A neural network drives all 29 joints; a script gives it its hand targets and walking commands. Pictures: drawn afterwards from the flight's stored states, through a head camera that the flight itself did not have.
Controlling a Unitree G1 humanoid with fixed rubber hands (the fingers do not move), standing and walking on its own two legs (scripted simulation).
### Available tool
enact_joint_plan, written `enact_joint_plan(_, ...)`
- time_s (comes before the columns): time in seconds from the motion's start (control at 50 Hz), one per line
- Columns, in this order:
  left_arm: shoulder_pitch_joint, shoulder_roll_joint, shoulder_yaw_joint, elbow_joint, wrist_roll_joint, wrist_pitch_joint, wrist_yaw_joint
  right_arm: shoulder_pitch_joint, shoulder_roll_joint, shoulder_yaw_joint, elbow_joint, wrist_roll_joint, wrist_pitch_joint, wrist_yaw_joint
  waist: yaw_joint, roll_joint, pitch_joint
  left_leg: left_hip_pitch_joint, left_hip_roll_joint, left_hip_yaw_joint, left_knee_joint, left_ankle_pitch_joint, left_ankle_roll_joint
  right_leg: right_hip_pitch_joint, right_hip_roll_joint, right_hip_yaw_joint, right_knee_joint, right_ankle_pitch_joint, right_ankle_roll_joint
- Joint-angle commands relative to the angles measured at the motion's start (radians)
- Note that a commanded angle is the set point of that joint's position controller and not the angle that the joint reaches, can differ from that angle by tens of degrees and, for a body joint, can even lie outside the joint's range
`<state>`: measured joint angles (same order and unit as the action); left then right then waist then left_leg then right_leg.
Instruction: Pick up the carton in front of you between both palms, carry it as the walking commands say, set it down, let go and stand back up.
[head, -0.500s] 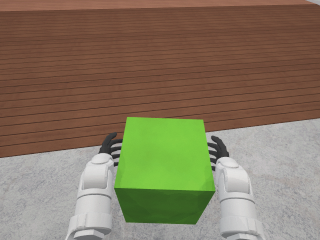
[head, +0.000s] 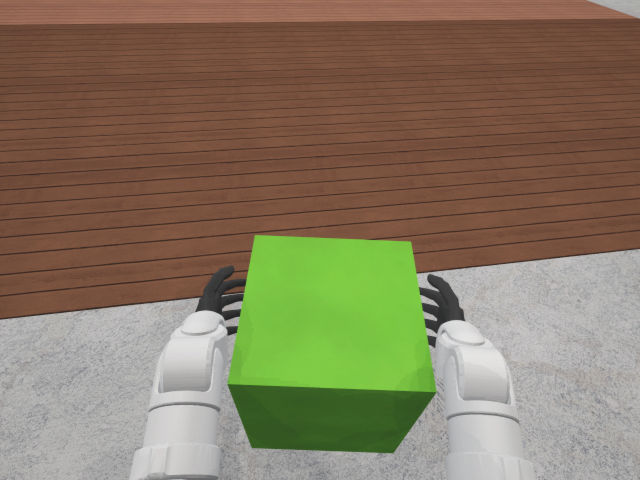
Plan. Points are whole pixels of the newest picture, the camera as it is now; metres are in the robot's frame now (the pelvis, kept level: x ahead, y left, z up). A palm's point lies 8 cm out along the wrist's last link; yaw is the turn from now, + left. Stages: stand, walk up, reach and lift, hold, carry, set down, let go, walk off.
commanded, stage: carry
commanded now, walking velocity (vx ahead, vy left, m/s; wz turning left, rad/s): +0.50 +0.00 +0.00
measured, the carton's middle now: (327, 349) +0.30 +0.00 -0.01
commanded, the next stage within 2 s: none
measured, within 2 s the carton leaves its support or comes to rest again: neither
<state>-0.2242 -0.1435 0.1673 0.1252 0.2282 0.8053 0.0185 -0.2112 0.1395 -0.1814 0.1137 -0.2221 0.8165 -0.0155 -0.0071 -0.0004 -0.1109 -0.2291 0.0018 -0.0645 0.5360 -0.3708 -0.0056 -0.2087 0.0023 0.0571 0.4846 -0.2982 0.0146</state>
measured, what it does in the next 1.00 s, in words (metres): walks ahead: right foot, then left foot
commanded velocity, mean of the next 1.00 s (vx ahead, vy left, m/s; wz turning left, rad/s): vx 0.50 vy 0.00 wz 0.00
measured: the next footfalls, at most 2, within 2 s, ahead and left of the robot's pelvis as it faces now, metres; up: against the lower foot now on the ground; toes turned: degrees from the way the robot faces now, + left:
right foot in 0.24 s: +0.11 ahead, -0.10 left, +0.00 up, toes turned -7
left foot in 0.52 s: +0.35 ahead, +0.12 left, +0.00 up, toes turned +10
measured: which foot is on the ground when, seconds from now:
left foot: down 0.00-0.26, up 0.28-0.50, down 0.52-1.00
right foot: down 0.00-0.08, up 0.10-0.22, down 0.24-0.54, up 0.56-0.96, down 0.98-1.00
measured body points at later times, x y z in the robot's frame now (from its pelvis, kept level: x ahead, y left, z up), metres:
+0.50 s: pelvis +0.21 +0.02 +0.00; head +0.20 +0.03 +0.45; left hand +0.48 +0.19 +0.09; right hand +0.49 -0.12 +0.09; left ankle +0.28 +0.12 -0.73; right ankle +0.07 -0.10 -0.74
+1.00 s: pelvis +0.54 +0.02 -0.02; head +0.53 +0.02 +0.43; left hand +0.81 +0.17 +0.06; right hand +0.81 -0.13 +0.05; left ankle +0.32 +0.11 -0.72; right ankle +0.66 -0.06 -0.74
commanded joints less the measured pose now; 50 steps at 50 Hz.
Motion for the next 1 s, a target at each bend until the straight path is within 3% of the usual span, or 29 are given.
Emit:
enact_joint_plan(0.0, -0.5, -0.892, -0.66, -0.148, -0.329, 0.022, -0.209, -0.571, 0.899, 0.694, -0.16, 0.351, 0.01, 0.219, 0.012, -0.127, -0.175, -0.082, -0.008, 0.101, 0.004, -0.055, 0.004, 0.018, -0.178, 0.17, -0.181, -0.313, -0.099)
enact_joint_plan(0.04, -0.505, -0.859, -0.699, -0.211, -0.36, 0.084, -0.194, -0.584, 0.874, 0.724, -0.214, 0.387, 0.07, 0.208, 0.007, -0.081, -0.148, 0.001, 0.026, 0.069, -0.098, -0.11, 0.019, -0.094, -0.147, 0.097, -0.117, -0.343, -0.084)
enact_joint_plan(0.06, -0.512, -0.845, -0.716, -0.24, -0.377, 0.117, -0.189, -0.572, 0.855, 0.732, -0.227, 0.398, 0.102, 0.202, -0.001, 0.03, -0.122, 0.064, 0.106, -0.046, -0.176, -0.171, 0.044, -0.19, -0.093, 0.003, 0.006, -0.281, -0.051)
enact_joint_plan(0.08, -0.533, -0.836, -0.73, -0.262, -0.395, 0.151, -0.186, -0.538, 0.83, 0.73, -0.227, 0.403, 0.132, 0.197, -0.018, 0.207, -0.115, 0.16, 0.219, -0.233, -0.268, -0.211, 0.096, -0.324, -0.035, -0.11, 0.215, -0.187, -0.012)
enact_joint_plan(0.1, -0.539, -0.832, -0.746, -0.283, -0.421, 0.184, -0.187, -0.503, 0.811, 0.734, -0.235, 0.409, 0.16, 0.187, -0.027, 0.287, -0.071, 0.23, 0.3, -0.375, -0.293, -0.071, 0.162, -0.466, -0.015, -0.157, 0.262, -0.204, 0.007)
enact_joint_plan(0.12, -0.543, -0.84, -0.766, -0.304, -0.455, 0.212, -0.189, -0.488, 0.803, 0.742, -0.27, 0.417, 0.187, 0.177, -0.03, 0.251, -0.052, 0.264, 0.325, -0.394, -0.286, 0.084, 0.199, -0.516, -0.024, -0.155, 0.229, -0.25, 0.001)
enact_joint_plan(0.14, -0.54, -0.852, -0.782, -0.322, -0.486, 0.233, -0.191, -0.494, 0.81, 0.748, -0.315, 0.43, 0.211, 0.168, -0.031, 0.193, -0.079, 0.28, 0.321, -0.344, -0.258, 0.199, 0.202, -0.483, -0.026, -0.156, 0.18, -0.235, -0.005)
enact_joint_plan(0.18, -0.479, -0.878, -0.796, -0.358, -0.525, 0.267, -0.189, -0.496, 0.833, 0.776, -0.411, 0.466, 0.255, 0.157, -0.016, 0.147, -0.17, 0.238, 0.254, -0.159, -0.178, 0.273, 0.148, -0.271, 0.01, -0.214, 0.007, -0.072, -0.014)
enact_joint_plan(0.2, -0.438, -0.885, -0.794, -0.376, -0.531, 0.283, -0.186, -0.483, 0.84, 0.787, -0.443, 0.478, 0.274, 0.156, -0.004, 0.134, -0.216, 0.131, 0.2, -0.045, -0.12, 0.218, 0.107, -0.061, 0.02, -0.24, -0.084, 0.022, -0.016)
enact_joint_plan(0.22, -0.42, -0.889, -0.789, -0.396, -0.531, 0.3, -0.182, -0.445, 0.848, 0.793, -0.452, 0.487, 0.293, 0.159, 0.001, 0.084, -0.262, -0.041, 0.151, 0.053, -0.025, 0.16, 0.068, 0.198, -0.025, -0.191, -0.129, 0.064, -0.027)
enact_joint_plan(0.24, -0.358, -0.87, -0.772, -0.4, -0.505, 0.314, -0.175, -0.447, 0.845, 0.805, -0.489, 0.504, 0.315, 0.168, 0.034, -0.124, -0.278, -0.235, 0.077, 0.173, 0.215, 0.094, 0.014, 0.357, -0.208, 0.096, -0.234, -0.079, -0.092)
enact_joint_plan(0.26, -0.33, -0.846, -0.75, -0.401, -0.474, 0.324, -0.166, -0.477, 0.852, 0.817, -0.514, 0.528, 0.337, 0.181, 0.041, -0.316, -0.226, -0.506, 0.012, 0.209, 0.34, -0.082, -0.014, 0.484, -0.382, 0.375, -0.253, 0.089, -0.201)
enact_joint_plan(0.28, -0.338, -0.859, -0.753, -0.435, -0.463, 0.339, -0.16, -0.478, 0.86, 0.823, -0.505, 0.545, 0.35, 0.19, 0.041, -0.239, -0.175, -0.608, 0.046, 0.151, 0.395, -0.206, 0.007, 0.499, -0.433, 0.416, -0.235, 0.257, -0.263)
enact_joint_plan(0.3, -0.345, -0.89, -0.756, -0.468, -0.471, 0.354, -0.156, -0.468, 0.86, 0.814, -0.51, 0.554, 0.358, 0.196, 0.043, -0.144, -0.16, -0.632, 0.07, 0.135, 0.426, -0.235, 0.015, 0.496, -0.427, 0.355, -0.213, 0.379, -0.265)
enact_joint_plan(0.32, -0.346, -0.9, -0.76, -0.505, -0.478, 0.362, -0.155, -0.444, 0.866, 0.811, -0.52, 0.557, 0.365, 0.199, 0.044, -0.091, -0.181, -0.628, 0.083, 0.13, 0.386, -0.206, 0.018, 0.503, -0.414, 0.294, -0.218, 0.365, -0.243)
enact_joint_plan(0.36, -0.403, -0.892, -0.776, -0.568, -0.509, 0.379, -0.158, -0.449, 0.873, 0.806, -0.543, 0.557, 0.373, 0.192, 0.039, -0.094, -0.186, -0.538, 0.073, 0.161, 0.243, -0.082, 0.015, 0.445, -0.344, 0.143, -0.24, 0.341, -0.176)
enact_joint_plan(0.44, -0.398, -0.833, -0.784, -0.576, -0.555, 0.417, -0.173, -0.399, 0.834, 0.771, -0.549, 0.52, 0.398, 0.159, 0.027, -0.169, -0.179, -0.242, 0.009, 0.262, 0.012, 0.135, 0.007, 0.247, -0.255, -0.077, -0.218, 0.306, -0.11)
enact_joint_plan(0.48, -0.401, -0.807, -0.78, -0.567, -0.56, 0.435, -0.177, -0.381, 0.813, 0.751, -0.534, 0.504, 0.412, 0.151, 0.003, -0.127, -0.198, 0.064, -0.041, 0.346, -0.08, 0.232, 0.021, 0.065, -0.214, -0.176, -0.081, 0.339, -0.067)
enact_joint_plan(0.5, -0.405, -0.793, -0.775, -0.562, -0.559, 0.444, -0.179, -0.378, 0.799, 0.741, -0.522, 0.498, 0.419, 0.149, -0.008, -0.086, -0.235, 0.247, -0.02, 0.329, -0.064, 0.197, 0.037, -0.046, -0.179, -0.231, 0.057, 0.342, -0.044)
enact_joint_plan(0.52, -0.426, -0.765, -0.766, -0.562, -0.559, 0.455, -0.182, -0.366, 0.784, 0.73, -0.505, 0.488, 0.427, 0.147, -0.038, 0.051, -0.267, 0.373, 0.14, 0.08, -0.157, 0.016, 0.067, -0.186, -0.119, -0.273, 0.297, 0.171, -0.007)
enact_joint_plan(0.54, -0.47, -0.762, -0.771, -0.57, -0.572, 0.47, -0.185, -0.381, 0.771, 0.714, -0.481, 0.474, 0.43, 0.145, -0.041, 0.292, -0.263, 0.465, 0.394, -0.405, -0.316, -0.054, 0.184, -0.426, 0.0, -0.25, 0.557, -0.14, 0.028)
enact_joint_plan(0.56, -0.494, -0.779, -0.774, -0.553, -0.579, 0.476, -0.188, -0.418, 0.784, 0.714, -0.487, 0.479, 0.436, 0.143, -0.029, 0.239, -0.248, 0.455, 0.456, -0.503, -0.318, 0.033, 0.262, -0.535, -0.042, -0.114, 0.716, -0.208, -0.007)
enact_joint_plan(0.62, -0.486, -0.851, -0.754, -0.508, -0.567, 0.466, -0.192, -0.492, 0.879, 0.75, -0.518, 0.515, 0.435, 0.151, -0.019, 0.03, -0.231, 0.347, 0.385, -0.261, -0.299, 0.258, 0.206, -0.547, -0.144, -0.064, 0.709, -0.073, -0.041)
enact_joint_plan(0.7, -0.415, -0.925, -0.754, -0.482, -0.508, 0.426, -0.175, -0.498, 0.931, 0.794, -0.536, 0.557, 0.415, 0.18, -0.013, 0.082, -0.225, 0.322, 0.302, -0.035, -0.329, 0.405, 0.147, -0.479, -0.106, -0.138, 0.475, 0.026, -0.021)
enact_joint_plan(0.86, -0.335, -0.919, -0.769, -0.5, -0.47, 0.398, -0.156, -0.387, 0.888, 0.789, -0.516, 0.547, 0.395, 0.21, -0.025, 0.155, -0.098, 0.334, 0.216, 0.182, -0.304, 0.711, 0.113, -0.376, -0.03, -0.287, 0.063, 0.257, -0.033)
enact_joint_plan(0.9, -0.34, -0.914, -0.778, -0.511, -0.485, 0.399, -0.164, -0.379, 0.884, 0.787, -0.52, 0.537, 0.392, 0.209, -0.017, 0.175, -0.1, 0.326, 0.217, 0.22, -0.244, 0.861, 0.091, -0.251, -0.007, -0.315, 0.018, 0.287, -0.052)
enact_joint_plan(0.94, -0.324, -0.911, -0.778, -0.504, -0.494, 0.395, -0.172, -0.373, 0.875, 0.789, -0.529, 0.529, 0.391, 0.207, 0.012, 0.162, -0.186, 0.264, 0.176, 0.307, -0.008, 0.931, 0.048, 0.034, 0.057, -0.381, -0.045, 0.247, -0.061)
enact_joint_plan(0.96, -0.323, -0.912, -0.777, -0.504, -0.495, 0.394, -0.178, -0.375, 0.867, 0.792, -0.531, 0.523, 0.389, 0.207, 0.03, 0.122, -0.253, 0.13, 0.152, 0.31, 0.171, 0.749, 0.025, 0.242, -0.009, -0.309, -0.037, 0.188, -0.066)
enact_joint_plan(0.98, -0.312, -0.897, -0.769, -0.488, -0.485, 0.391, -0.184, -0.393, 0.866, 0.8, -0.539, 0.528, 0.393, 0.206, 0.041, -0.095, -0.349, -0.123, 0.082, 0.28, 0.478, 0.426, -0.013, 0.452, -0.304, 0.153, -0.1, -0.02, -0.181)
